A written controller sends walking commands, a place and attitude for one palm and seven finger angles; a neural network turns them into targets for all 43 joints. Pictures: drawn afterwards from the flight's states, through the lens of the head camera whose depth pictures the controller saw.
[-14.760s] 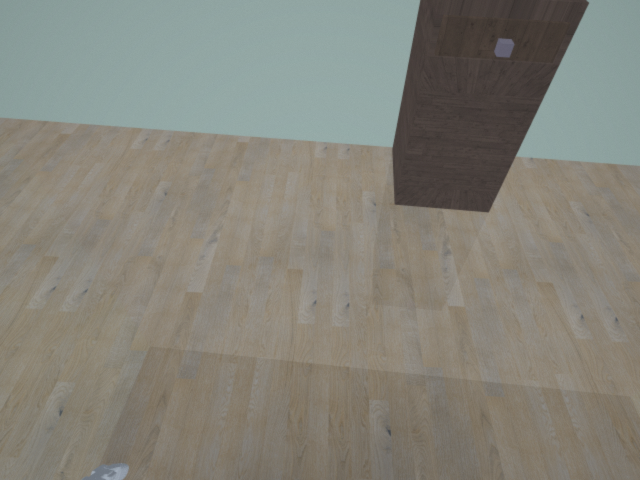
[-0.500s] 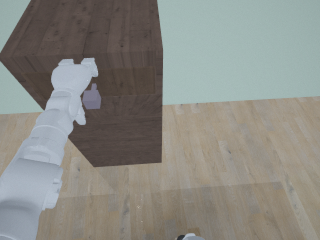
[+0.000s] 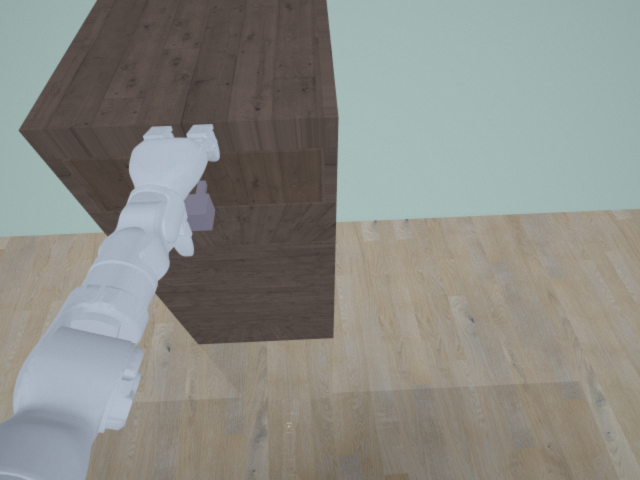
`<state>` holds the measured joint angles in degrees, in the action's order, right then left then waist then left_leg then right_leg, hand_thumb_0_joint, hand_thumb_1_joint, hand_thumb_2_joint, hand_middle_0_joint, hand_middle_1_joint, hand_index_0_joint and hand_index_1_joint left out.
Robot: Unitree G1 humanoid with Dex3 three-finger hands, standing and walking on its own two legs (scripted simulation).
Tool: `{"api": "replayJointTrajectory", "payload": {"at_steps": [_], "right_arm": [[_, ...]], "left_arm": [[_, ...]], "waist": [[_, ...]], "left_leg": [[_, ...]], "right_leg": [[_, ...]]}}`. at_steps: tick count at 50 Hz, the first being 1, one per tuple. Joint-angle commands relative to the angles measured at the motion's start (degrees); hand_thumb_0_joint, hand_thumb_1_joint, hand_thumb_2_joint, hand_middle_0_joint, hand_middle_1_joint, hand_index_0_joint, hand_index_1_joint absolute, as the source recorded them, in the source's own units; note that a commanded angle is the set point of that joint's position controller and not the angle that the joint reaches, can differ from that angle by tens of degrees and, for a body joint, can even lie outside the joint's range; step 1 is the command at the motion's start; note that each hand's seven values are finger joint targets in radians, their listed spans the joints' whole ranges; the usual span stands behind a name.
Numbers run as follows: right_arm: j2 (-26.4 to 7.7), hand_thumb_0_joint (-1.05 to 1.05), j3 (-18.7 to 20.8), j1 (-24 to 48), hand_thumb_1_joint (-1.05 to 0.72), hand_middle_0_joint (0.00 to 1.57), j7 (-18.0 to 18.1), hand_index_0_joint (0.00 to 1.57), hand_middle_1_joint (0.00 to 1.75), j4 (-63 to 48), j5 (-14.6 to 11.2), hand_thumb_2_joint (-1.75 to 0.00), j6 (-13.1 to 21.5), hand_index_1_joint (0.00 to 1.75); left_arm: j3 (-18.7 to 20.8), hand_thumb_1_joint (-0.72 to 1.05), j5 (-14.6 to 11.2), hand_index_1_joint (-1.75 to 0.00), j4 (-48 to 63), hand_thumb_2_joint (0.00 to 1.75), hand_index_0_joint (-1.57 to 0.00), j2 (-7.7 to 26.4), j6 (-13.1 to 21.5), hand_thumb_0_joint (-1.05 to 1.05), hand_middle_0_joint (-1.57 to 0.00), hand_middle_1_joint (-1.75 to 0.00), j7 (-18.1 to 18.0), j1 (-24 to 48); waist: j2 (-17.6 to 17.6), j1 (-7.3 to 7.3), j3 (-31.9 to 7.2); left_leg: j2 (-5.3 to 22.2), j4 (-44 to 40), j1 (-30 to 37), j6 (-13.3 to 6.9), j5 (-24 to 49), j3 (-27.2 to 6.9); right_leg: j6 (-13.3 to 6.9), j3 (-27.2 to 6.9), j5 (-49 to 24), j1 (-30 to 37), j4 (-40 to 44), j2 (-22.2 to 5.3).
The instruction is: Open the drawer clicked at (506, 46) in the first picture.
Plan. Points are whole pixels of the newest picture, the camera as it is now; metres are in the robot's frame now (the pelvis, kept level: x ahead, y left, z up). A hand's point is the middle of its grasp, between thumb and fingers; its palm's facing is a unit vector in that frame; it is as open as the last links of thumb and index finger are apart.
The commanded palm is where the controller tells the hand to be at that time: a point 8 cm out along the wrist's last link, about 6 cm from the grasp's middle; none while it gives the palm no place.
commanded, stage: move the hooked fingers above the handle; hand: left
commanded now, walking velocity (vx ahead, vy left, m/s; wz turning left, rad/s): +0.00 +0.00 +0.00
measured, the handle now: (199, 202) +0.52 +0.18 +0.00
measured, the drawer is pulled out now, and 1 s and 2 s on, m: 0.00 0.00 0.00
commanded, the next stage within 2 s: lower the fingers behind the handle in 0.04 s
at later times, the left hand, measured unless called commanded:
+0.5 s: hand (188, 205) +0.47 +0.17 +0.05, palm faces -0.02 -0.02 -1.00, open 13.8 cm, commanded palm +0.46 +0.19 +0.10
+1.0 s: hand (194, 219) +0.48 +0.18 +0.01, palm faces -0.04 -0.01 -1.00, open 13.8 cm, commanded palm +0.46 +0.18 +0.06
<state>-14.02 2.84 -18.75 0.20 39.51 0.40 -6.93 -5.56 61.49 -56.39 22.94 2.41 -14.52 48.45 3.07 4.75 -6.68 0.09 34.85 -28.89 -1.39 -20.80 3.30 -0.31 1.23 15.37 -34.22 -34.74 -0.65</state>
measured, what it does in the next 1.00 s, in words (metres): stands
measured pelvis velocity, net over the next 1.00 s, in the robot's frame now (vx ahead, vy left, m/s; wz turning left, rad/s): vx -0.01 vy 0.00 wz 0.00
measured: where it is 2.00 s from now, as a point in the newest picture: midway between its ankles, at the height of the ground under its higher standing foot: outside the picture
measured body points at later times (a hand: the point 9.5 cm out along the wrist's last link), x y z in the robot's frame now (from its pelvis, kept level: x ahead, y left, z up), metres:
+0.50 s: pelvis -0.01 -0.01 +0.00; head +0.08 -0.02 +0.44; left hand +0.47 +0.17 +0.10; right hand +0.03 -0.28 -0.14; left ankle -0.05 +0.10 -0.72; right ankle +0.01 -0.12 -0.72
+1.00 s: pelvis -0.01 +0.00 -0.01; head +0.09 -0.02 +0.42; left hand +0.47 +0.17 +0.06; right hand -0.01 -0.28 -0.15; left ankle -0.05 +0.10 -0.72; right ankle +0.01 -0.12 -0.72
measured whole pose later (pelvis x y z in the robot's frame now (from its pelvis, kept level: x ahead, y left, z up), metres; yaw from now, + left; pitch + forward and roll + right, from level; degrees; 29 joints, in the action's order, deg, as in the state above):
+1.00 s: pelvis -0.01 +0.00 -0.01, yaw +0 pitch +19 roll +0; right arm -14.8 3.7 -20.7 0.2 41.6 1.4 -4.8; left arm -3.8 63.6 -63.7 23.8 2.2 -21.2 49.2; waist 2.7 7.2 -7.5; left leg 0.7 41.5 -38.1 -1.2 -22.7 3.3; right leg -0.6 1.1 16.5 -43.1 -40.3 -0.2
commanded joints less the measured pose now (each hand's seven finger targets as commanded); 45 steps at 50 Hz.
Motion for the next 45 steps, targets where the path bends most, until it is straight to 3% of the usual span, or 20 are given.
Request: {"api": "replayJointTrajectory", "payload": {"at_steps": [1,4,7,9,10,12,13,15,18,22,24,26,28,30,32,36,38,39,42,45], "right_arm": [[-9.0,0.0,3.2,-4.7,-0.9,0.2,0.7,0.2,0.3,-4.1,0.1,-0.9,1.2,0.3],[-8.9,0.0,3.4,-4.5,-0.9,0.2,1.0,0.2,0.3,-4.2,-0.2,-0.9,1.1,0.3],[-8.9,0.0,3.5,-4.2,-0.9,0.2,1.2,0.2,0.3,-4.6,-0.3,-0.9,1.2,0.3],[-9.1,0.0,3.2,-4.4,-0.9,0.2,1.3,0.2,0.3,-3.9,-0.5,-0.9,1.1,0.3],[-9.3,0.0,3.2,-4.4,-0.9,0.2,1.5,0.2,0.3,-3.7,-0.5,-0.9,1.2,0.3],[-9.4,0.0,3.2,-4.5,-0.9,0.2,1.9,0.2,0.3,-4.0,-0.3,-0.9,1.4,0.3],[-9.0,0.0,3.2,-4.5,-0.9,0.2,1.8,0.2,0.3,-4.3,-0.2,-0.9,1.5,0.3],[-8.9,0.0,3.4,-5.0,-0.9,0.2,1.7,0.2,0.3,-3.7,-0.2,-0.9,1.8,0.3],[-9.0,0.0,3.7,-5.6,-0.9,0.2,1.5,0.2,0.3,-3.3,0.2,-0.9,2.2,0.3],[-9.1,0.0,3.7,-5.9,-0.9,0.2,1.1,0.2,0.3,-2.9,0.5,-0.9,2.5,0.3],[-9.3,0.0,3.6,-6.1,-0.9,0.2,1.2,0.2,0.3,-2.6,0.4,-0.9,2.5,0.3],[-9.2,0.0,3.6,-6.1,-0.9,0.2,1.1,0.2,0.3,-2.7,0.4,-0.9,2.7,0.3],[-9.4,0.0,3.6,-6.6,-0.9,0.2,1.2,0.2,0.3,-2.7,0.3,-0.9,2.7,0.3],[-9.4,0.0,3.6,-6.9,-0.9,0.2,1.3,0.2,0.3,-2.5,0.2,-0.9,2.8,0.3],[-9.7,0.0,3.6,-7.3,-0.9,0.2,1.6,0.2,0.3,-2.3,0.3,-0.9,3.0,0.3],[-9.7,0.0,3.6,-8.0,-0.9,0.2,1.7,0.2,0.3,-2.3,0.5,-0.9,3.3,0.3],[-9.7,0.0,3.6,-8.4,-0.9,0.2,1.5,0.2,0.3,-1.9,0.7,-0.9,3.4,0.3],[-9.6,0.0,3.7,-8.4,-0.9,0.2,1.3,0.2,0.3,-1.9,0.8,-0.9,3.5,0.3],[-9.8,0.0,3.8,-8.4,-0.9,0.2,1.1,0.2,0.3,-1.8,1.1,-0.9,3.4,0.3],[-9.6,0.0,4.1,-8.7,-0.9,0.2,0.6,0.2,0.3,-1.5,1.2,-0.9,3.4,0.3]], "left_arm": [[4.2,-0.5,-0.1,-1.2,11.5,0.3,-0.3,14.5,-1.5,0.0,-0.3,-1.2,-3.2,26.9],[4.5,-0.5,-0.5,-1.2,10.7,0.3,-0.3,14.9,-1.7,0.0,-0.3,-1.2,-2.4,25.3],[2.5,-0.5,-1.3,-1.2,12.3,0.3,-0.3,12.5,-0.8,0.0,-0.3,-1.2,-1.0,25.4],[1.2,-0.5,-1.3,-1.2,9.5,0.3,-0.3,11.2,-0.7,0.0,-0.3,-1.2,-0.4,24.4],[1.8,-0.5,-1.2,-1.2,8.8,0.3,-0.3,12.2,-0.4,0.0,-0.3,-1.2,-0.4,25.0],[4.2,-0.5,-0.9,-1.2,10.6,0.3,-0.3,15.3,1.0,0.0,-0.3,-1.2,-0.6,25.6],[2.5,-0.5,-0.8,-1.2,11.5,0.3,-0.3,13.5,1.5,0.0,-0.3,-1.2,-0.8,26.0],[1.3,-0.5,-0.4,-1.2,10.8,0.3,-0.3,11.7,2.0,0.0,-0.3,-1.2,-1.7,26.9],[3.2,-0.5,0.1,-1.2,10.9,0.3,-0.3,13.6,2.5,0.0,-0.3,-1.2,-3.6,28.5],[4.2,-0.5,0.7,-1.2,8.3,0.3,-0.3,13.9,1.1,0.0,-0.3,-1.2,-6.0,28.5],[5.6,-0.5,1.2,-1.2,6.2,0.3,-0.3,16.1,-0.3,0.0,-0.3,-1.2,-6.8,28.1],[3.9,-0.5,1.2,-1.2,6.2,0.3,-0.3,14.0,-1.1,0.0,-0.3,-1.2,-6.9,28.5],[4.6,-0.5,1.2,-1.2,4.8,0.3,-0.3,15.0,-1.4,0.0,-0.3,-1.2,-6.6,28.1],[2.8,-0.5,1.0,-1.2,4.0,0.3,-0.3,12.9,-1.4,0.0,-0.3,-1.2,-6.1,28.4],[4.5,-0.5,0.7,-1.2,3.9,0.3,-0.3,14.8,-0.7,0.0,-0.3,-1.2,-5.8,28.2],[5.5,-0.5,1.4,-1.2,3.8,0.3,-0.3,16.0,0.7,0.0,-0.3,-1.2,-6.2,26.6],[4.5,-0.5,1.5,-1.2,3.8,0.3,-0.3,14.7,1.0,0.0,-0.3,-1.2,-7.0,27.4],[4.6,-0.5,1.4,-1.2,3.3,0.3,-0.3,14.2,0.9,0.0,-0.3,-1.2,-7.4,26.3],[6.9,-0.5,1.8,-1.2,4.4,0.3,-0.3,16.9,0.9,0.0,-0.3,-1.2,-8.5,26.9],[5.2,-0.5,2.0,-1.2,3.8,0.3,-0.3,13.9,0.0,0.0,-0.3,-1.2,-9.3,25.2]], "waist": [[-2.0,-0.23,-23.5],[-3.3,-0.15,-23.3],[-3.7,0.35,-23.1],[-4.0,1.05,-19.0],[-5.0,1.42,-17.8],[-3.8,0.4,-20.8],[-1.8,0.57,-21.8],[-1.9,1.41,-20.2],[-1.2,1.44,-22.8],[-1.7,1.55,-23.9],[-2.4,1.54,-23.6],[-1.1,1.61,-24.4],[-1.9,1.82,-25.1],[-2.5,2.6,-23.1],[-3.7,2.63,-24.0],[-2.1,1.9,-24.6],[-1.8,2.71,-24.1],[-1.8,2.36,-23.8],[-1.4,1.96,-26.9],[-0.2,2.03,-26.3]], "left_leg": [[-1.1,-2.2,7.7,-0.6,29.3,-0.9],[-1.2,-2.3,7.6,-0.8,28.1,-0.7],[-1.3,-2.5,8.7,-0.9,28.4,-0.7],[-1.3,-2.7,7.5,-0.9,25.5,-0.9],[-1.3,-2.8,6.7,-1.0,23.2,-0.8],[-1.6,-2.6,6.3,-1.0,23.6,-0.7],[-1.8,-2.2,6.6,-1.0,23.9,-0.7],[-1.6,-1.6,6.6,-0.8,23.4,-0.9],[-1.6,-0.6,6.6,-0.7,24.7,-1.4],[-1.8,0.3,4.8,-0.7,24.6,-1.2],[-1.7,0.4,3.0,-0.7,23.3,-0.8],[-1.7,0.4,3.3,-0.7,23.0,-0.6],[-1.7,0.7,2.9,-0.7,23.1,-0.9],[-1.5,0.6,2.6,-0.8,21.9,-0.9],[-1.6,0.9,2.1,-1.0,21.7,-1.0],[-1.6,1.7,0.8,-0.9,21.4,-0.9],[-1.4,2.2,0.8,-0.9,21.7,-1.3],[-1.4,2.4,0.7,-0.9,21.5,-1.1],[-1.5,3.4,0.2,-0.9,23.1,-1.1],[-1.1,4.0,1.1,-0.6,25.1,-1.3]], "right_leg": [[-1.6,0.0,-23.6,18.5,0.9,2.2],[-1.5,-0.2,-24.0,19.7,1.4,2.1],[-1.4,-0.3,-24.0,20.0,2.0,2.0],[-1.5,0.0,-21.8,17.1,2.4,2.1],[-1.4,-0.2,-20.2,16.4,2.7,2.0],[-1.6,-0.8,-20.8,18.5,2.1,1.8],[-1.6,-0.8,-21.2,18.2,1.8,1.8],[-1.6,-0.5,-19.9,15.3,1.5,2.0],[-1.7,-0.6,-20.2,14.8,0.4,2.2],[-1.7,-0.6,-20.6,14.8,-0.4,2.3],[-1.5,-0.7,-20.7,15.1,-0.6,2.2],[-1.5,-0.6,-20.3,14.7,-0.6,2.2],[-1.5,-0.7,-20.7,15.1,-1.0,2.3],[-1.4,-0.6,-19.6,13.6,-0.5,2.3],[-1.4,-0.8,-19.8,14.3,-0.6,2.4],[-1.4,-0.9,-19.5,13.4,-1.6,2.3],[-1.4,-0.7,-18.9,11.4,-2.0,2.4],[-1.5,-0.6,-18.6,11.1,-1.9,2.5],[-1.6,-0.8,-20.4,12.4,-3.1,2.5],[-1.6,-0.2,-20.5,10.1,-3.6,2.7]]}}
